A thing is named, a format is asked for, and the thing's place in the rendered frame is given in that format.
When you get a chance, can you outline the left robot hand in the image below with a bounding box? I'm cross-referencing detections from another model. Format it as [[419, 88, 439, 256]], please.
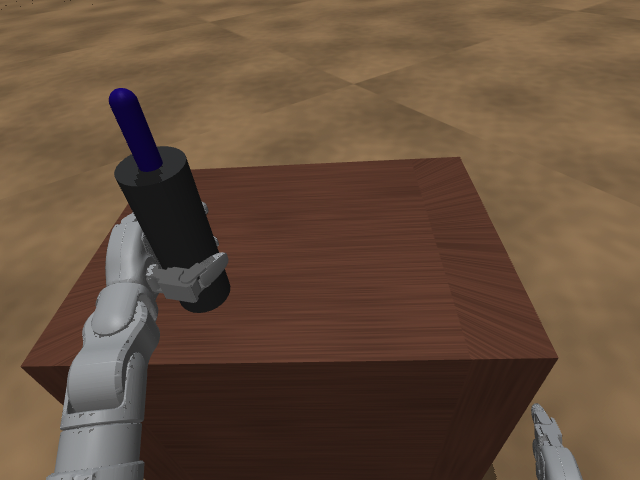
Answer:
[[105, 202, 229, 303]]

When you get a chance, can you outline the left robot arm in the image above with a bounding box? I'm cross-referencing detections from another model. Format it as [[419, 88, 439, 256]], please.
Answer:
[[46, 282, 160, 480]]

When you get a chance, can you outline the bottle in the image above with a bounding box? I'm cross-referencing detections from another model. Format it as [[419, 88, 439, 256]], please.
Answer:
[[109, 88, 230, 313]]

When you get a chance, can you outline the right robot hand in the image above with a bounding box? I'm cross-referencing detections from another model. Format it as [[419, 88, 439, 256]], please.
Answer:
[[531, 403, 583, 480]]

